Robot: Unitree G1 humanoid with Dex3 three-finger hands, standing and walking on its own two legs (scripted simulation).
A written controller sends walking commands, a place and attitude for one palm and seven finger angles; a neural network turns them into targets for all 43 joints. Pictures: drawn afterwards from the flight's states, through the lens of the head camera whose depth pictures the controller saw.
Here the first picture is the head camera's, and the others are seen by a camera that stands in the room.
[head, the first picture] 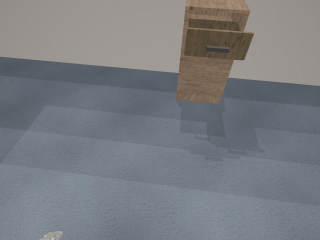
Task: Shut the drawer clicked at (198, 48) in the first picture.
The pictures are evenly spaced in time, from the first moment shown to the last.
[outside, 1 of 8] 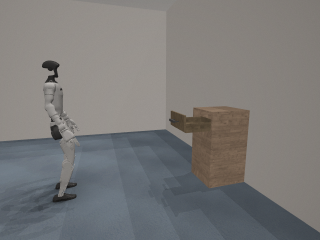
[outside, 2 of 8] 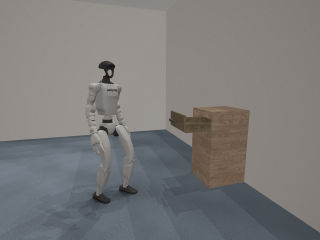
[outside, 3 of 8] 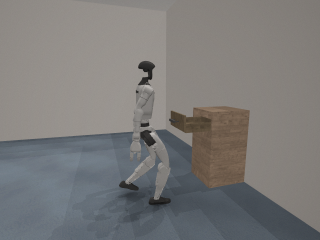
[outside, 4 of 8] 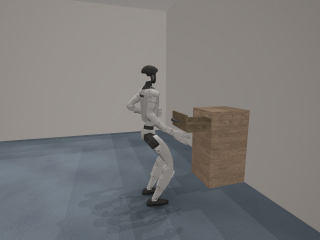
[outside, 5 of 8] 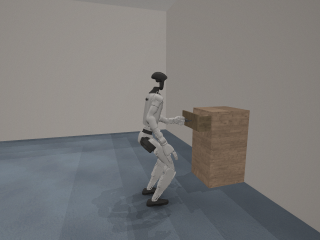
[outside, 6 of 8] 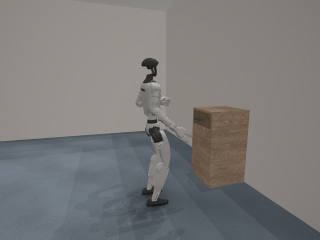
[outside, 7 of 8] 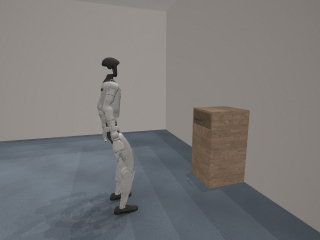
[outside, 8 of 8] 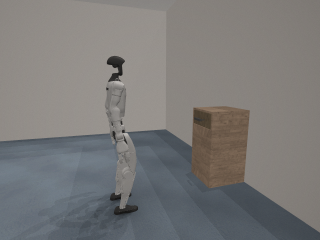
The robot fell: no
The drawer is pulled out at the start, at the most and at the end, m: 0.30 0.30 0.00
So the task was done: yes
